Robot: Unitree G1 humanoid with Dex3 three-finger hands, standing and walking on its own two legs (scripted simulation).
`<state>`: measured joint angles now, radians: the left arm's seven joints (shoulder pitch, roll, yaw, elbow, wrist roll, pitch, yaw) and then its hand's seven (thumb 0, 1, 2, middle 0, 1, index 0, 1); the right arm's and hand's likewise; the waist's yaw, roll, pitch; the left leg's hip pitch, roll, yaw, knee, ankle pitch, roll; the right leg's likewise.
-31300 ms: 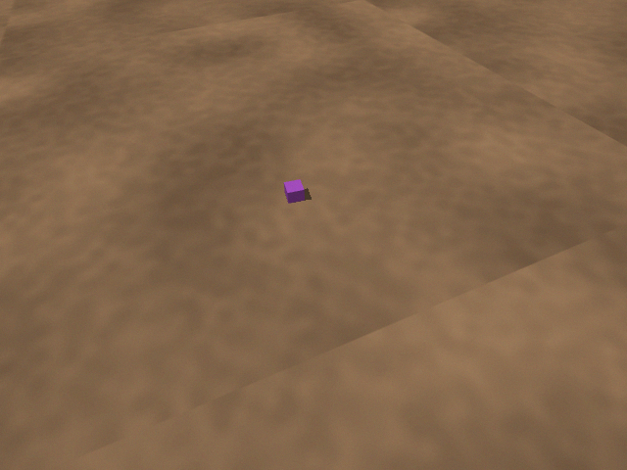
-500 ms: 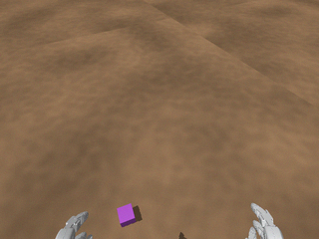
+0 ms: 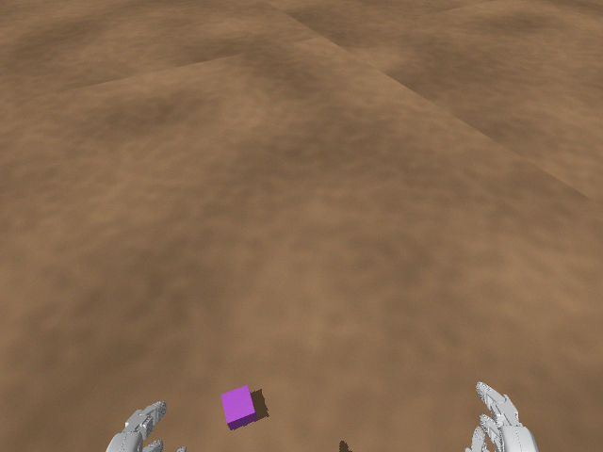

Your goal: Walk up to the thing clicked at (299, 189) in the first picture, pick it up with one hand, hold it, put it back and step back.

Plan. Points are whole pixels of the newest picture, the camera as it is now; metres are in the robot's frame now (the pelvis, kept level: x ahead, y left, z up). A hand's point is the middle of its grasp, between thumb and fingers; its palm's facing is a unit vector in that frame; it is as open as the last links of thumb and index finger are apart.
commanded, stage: home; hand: left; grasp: from above
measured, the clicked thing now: (239, 407) +0.45 +0.21 -0.68
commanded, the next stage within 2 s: stand in 0.96 s
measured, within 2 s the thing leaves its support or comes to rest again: neither
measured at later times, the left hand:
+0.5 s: hand out of the picture +0.17 +0.18 -0.05, palm faces +0.05 -0.98 -0.20, open 8.8 cm
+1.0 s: hand out of the picture +0.17 +0.18 -0.05, palm faces +0.05 -0.98 -0.20, open 8.2 cm
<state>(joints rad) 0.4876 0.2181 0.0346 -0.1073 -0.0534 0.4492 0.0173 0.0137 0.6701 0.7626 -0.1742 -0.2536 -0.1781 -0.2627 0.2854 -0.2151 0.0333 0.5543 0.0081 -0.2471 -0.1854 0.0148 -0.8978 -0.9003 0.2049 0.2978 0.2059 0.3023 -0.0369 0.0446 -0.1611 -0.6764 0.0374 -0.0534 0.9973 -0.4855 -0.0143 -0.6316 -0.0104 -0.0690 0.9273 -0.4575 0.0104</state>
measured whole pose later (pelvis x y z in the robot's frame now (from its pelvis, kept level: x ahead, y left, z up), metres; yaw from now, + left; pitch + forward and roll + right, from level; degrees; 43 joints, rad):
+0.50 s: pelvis +0.00 +0.00 +0.00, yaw +0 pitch +10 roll -3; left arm 0.49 0.22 0.03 -0.13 -0.05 0.45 0.02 0.01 0.68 0.77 -0.18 -0.26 -0.18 -0.26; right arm 0.29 -0.21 0.03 0.56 0.01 -0.25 -0.19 0.02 -0.90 -0.90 0.20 0.30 0.21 0.30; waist -0.04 0.04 -0.16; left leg -0.69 0.04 -0.06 1.01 -0.49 -0.01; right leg -0.64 -0.01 -0.07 0.94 -0.46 0.01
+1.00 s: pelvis +0.00 +0.00 +0.00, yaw +0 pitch +10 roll -3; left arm 0.50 0.22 0.03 -0.12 -0.05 0.45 0.02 0.01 0.76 0.82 -0.18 -0.27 -0.19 -0.28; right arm 0.29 -0.21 0.03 0.55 0.01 -0.24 -0.18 0.01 -0.90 -0.90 0.20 0.30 0.21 0.30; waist -0.04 0.04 -0.17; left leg -0.69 0.04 -0.06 1.01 -0.50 -0.01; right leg -0.64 -0.01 -0.07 0.94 -0.47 0.01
